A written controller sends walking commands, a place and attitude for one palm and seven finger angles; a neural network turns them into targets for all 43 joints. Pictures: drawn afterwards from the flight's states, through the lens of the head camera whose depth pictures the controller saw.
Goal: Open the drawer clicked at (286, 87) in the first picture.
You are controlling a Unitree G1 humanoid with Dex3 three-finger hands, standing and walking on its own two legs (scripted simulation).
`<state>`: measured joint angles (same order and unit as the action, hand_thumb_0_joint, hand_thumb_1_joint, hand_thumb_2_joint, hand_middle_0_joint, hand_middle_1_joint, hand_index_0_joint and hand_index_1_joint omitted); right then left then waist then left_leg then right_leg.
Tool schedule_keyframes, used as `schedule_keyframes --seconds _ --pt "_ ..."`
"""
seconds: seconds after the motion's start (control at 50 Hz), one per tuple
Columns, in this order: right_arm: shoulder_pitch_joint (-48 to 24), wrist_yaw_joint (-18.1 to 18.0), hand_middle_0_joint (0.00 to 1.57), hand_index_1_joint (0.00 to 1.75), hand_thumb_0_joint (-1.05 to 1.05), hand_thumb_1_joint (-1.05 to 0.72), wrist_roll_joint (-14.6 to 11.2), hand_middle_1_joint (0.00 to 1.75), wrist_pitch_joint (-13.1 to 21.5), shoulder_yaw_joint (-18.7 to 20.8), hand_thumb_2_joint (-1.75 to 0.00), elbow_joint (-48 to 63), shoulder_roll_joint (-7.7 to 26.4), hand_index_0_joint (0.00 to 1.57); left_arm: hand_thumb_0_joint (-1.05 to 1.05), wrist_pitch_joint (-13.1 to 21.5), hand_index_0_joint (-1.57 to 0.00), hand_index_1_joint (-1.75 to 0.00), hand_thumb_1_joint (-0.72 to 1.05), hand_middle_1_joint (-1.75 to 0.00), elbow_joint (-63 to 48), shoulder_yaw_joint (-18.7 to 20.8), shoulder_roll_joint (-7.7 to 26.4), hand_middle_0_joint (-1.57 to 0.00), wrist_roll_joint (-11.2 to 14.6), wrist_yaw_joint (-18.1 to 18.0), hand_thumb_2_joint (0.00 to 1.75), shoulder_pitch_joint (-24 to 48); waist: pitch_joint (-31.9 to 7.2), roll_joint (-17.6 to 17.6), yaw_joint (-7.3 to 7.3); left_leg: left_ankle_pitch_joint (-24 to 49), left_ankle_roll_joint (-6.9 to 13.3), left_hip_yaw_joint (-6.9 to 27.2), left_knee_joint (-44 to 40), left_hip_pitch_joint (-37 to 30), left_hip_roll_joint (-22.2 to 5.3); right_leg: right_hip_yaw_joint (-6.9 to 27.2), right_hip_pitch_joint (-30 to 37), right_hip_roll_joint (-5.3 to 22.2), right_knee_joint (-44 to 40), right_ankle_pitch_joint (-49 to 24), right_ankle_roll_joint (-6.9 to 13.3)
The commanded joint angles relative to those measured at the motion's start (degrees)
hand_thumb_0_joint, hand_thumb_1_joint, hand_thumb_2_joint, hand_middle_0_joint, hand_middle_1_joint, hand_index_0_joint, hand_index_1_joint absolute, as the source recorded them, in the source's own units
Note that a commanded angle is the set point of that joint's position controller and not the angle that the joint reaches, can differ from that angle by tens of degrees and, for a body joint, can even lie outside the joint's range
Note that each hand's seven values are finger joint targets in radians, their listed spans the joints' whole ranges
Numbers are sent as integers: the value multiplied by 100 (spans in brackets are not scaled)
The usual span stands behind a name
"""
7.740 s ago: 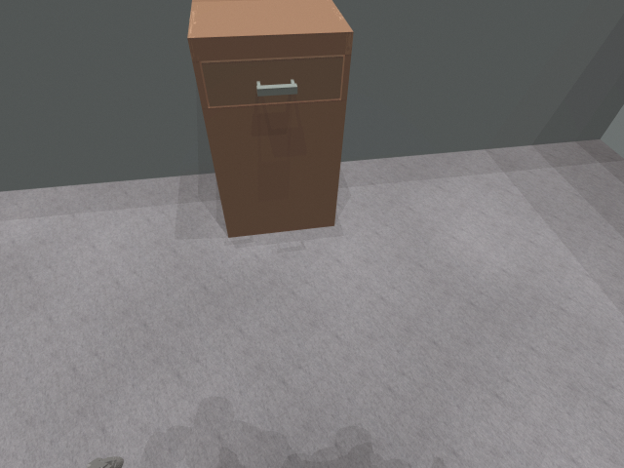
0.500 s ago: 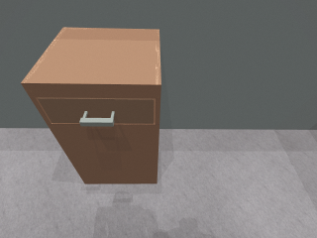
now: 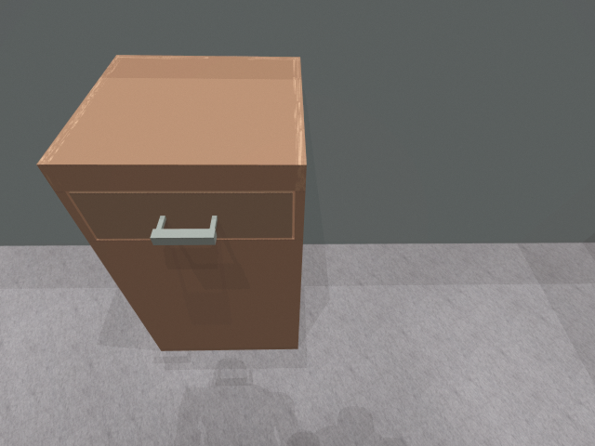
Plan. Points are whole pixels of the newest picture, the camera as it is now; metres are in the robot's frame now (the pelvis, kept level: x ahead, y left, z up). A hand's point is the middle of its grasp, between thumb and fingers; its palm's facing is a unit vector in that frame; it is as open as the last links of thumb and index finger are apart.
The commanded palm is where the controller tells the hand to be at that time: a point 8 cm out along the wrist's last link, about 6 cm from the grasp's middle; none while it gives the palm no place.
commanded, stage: look again from close up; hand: left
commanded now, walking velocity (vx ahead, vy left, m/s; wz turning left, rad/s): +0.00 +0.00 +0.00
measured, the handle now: (186, 228) +0.52 +0.26 -0.08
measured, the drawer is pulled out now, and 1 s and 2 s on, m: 0.00 0.00 0.00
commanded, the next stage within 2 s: raise the hand with hooked fingers in 0.60 s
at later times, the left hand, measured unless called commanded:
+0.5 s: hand out of the picture +0.00 +0.18 -0.18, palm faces +0.01 -0.98 -0.21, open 7.4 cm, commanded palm none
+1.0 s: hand (157, 402) +0.18 +0.20 -0.04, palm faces -0.03 -0.28 -0.96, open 8.0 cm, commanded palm +0.12 +0.22 -0.04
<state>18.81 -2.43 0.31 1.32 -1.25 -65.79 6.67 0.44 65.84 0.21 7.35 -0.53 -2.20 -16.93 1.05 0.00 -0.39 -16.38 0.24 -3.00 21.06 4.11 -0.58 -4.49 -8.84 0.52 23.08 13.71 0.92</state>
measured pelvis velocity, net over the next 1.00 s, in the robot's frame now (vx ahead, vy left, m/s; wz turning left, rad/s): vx -0.04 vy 0.00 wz -0.07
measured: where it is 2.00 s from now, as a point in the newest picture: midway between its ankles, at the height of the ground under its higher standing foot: outside the picture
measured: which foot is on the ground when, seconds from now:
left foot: down 0.00-1.00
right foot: down 0.00-1.00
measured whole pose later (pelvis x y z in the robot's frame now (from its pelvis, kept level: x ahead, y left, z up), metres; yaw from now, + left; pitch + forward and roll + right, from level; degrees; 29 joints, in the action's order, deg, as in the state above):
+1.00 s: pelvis -0.04 +0.00 -0.03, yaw -4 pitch +7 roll +2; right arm 7.9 0.7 2.5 4.9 3.1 -35.7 16.7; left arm -1.3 6.0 -3.9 16.0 -51.1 -23.3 -20.5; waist -6.9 -1.8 -1.1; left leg -22.2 0.5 -7.3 39.1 24.0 -0.9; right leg 0.0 -31.2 0.8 42.4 18.5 1.6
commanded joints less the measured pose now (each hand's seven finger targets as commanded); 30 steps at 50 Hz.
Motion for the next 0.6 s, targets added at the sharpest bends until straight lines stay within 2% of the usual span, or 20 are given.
schedule_keyframes --seconds 0.0,0.04,0.06,0.08,0.1,0.14,0.16,0.18,0.22,0.24,0.32,0.36,0.4,0.54,0.58 --pt "492 -63 20 30 0 -90 23 30 63 111 -90 72 567 20 0 67 -20 -30 90 -30 -116 68 490 -20 26 -21 90 -426 311 -124 2 1751 129 468 -345 354 -618 517 103 569 -249 -1348 90" --pt "505 -62 20 30 0 -90 17 30 54 115 -90 76 575 20 0 68 -20 -30 90 -30 -126 74 511 -20 21 -25 90 -417 322 -74 7 1730 125 474 -337 364 -619 514 122 562 -254 -1349 94" --pt "-250 53 20 30 0 -90 -32 30 132 149 -90 493 755 20 0 259 -20 -30 90 -30 -1 40 701 -20 -74 -254 90 -759 475 211 -218 2107 -42 137 1061 1026 -647 785 -44 907 8 -4001 -7" --pt "231 60 20 30 0 -90 2 30 39 160 -90 657 509 20 0 283 -20 -30 90 -30 -224 94 883 -20 -19 -204 90 -637 50 130 153 123 8 335 771 1013 -366 1001 231 1171 43 -3278 225" --pt "357 83 20 30 0 -90 9 30 35 152 -90 596 453 20 0 284 -20 -30 90 -30 -302 27 777 -20 -9 -143 90 -391 -60 -70 196 -27 10 345 524 926 -363 883 -28 1032 60 -1974 310" --pt "644 87 20 30 0 -90 64 30 85 125 -90 568 547 20 0 258 -20 -30 90 -30 -411 9 655 -20 18 -79 90 -311 -465 -567 189 1262 174 462 414 680 -575 593 91 625 459 -1408 284" --pt "553 70 20 30 0 -90 63 30 97 117 -90 575 600 20 0 228 -20 -30 90 -30 -405 -1 614 -20 14 -62 90 -330 -388 -614 126 1723 203 501 434 748 -618 514 126 569 495 -1320 260" --pt "481 52 20 30 0 -90 54 30 95 112 -90 591 624 20 0 204 -20 -30 90 -30 -388 -13 587 -20 10 -56 90 -334 -213 -388 102 1888 213 512 450 774 -633 493 59 544 487 -1311 251" --pt "436 34 20 30 0 -90 38 30 75 96 -90 605 661 20 0 169 -20 -30 90 -30 -376 -39 547 -20 16 -43 90 -326 119 -21 100 1679 216 515 364 839 -608 517 -96 547 416 -1269 237" --pt "476 37 20 30 0 -90 47 30 59 93 -90 588 680 20 0 139 -20 -30 90 -30 -369 -47 534 -20 9 -33 90 -292 260 -19 109 1527 240 543 289 896 -618 504 -155 501 405 -1009 222" --pt "374 42 20 30 0 -90 44 30 41 64 -90 543 709 20 0 91 -20 -30 90 -30 -413 -39 574 -20 15 -20 90 -295 516 1 59 1089 243 511 107 970 -566 549 -244 499 294 -755 192" --pt "400 52 20 30 0 -90 54 30 36 47 -90 485 718 20 0 70 -20 -30 90 -30 -411 -39 585 -20 12 -9 90 -270 634 -140 50 903 252 536 -20 1058 -560 540 -256 461 275 -563 181" --pt "363 54 20 30 0 -90 52 30 42 46 -90 461 716 20 0 73 -20 -30 90 -30 -413 -33 584 -20 13 -2 90 -302 565 24 32 809 258 522 -47 992 -535 575 -230 482 228 -595 173" --pt "418 45 20 30 0 -90 49 30 54 30 -90 301 669 20 0 75 -20 -30 90 -30 -374 -19 579 -20 12 8 90 -335 437 -136 30 893 247 473 -131 864 -542 570 -124 491 200 -750 167" --pt "421 36 20 30 0 -90 44 30 63 32 -90 264 650 20 0 90 -20 -30 90 -30 -354 -10 571 -20 14 7 90 -367 364 -24 26 1030 241 451 -78 788 -537 580 -74 521 195 -947 173"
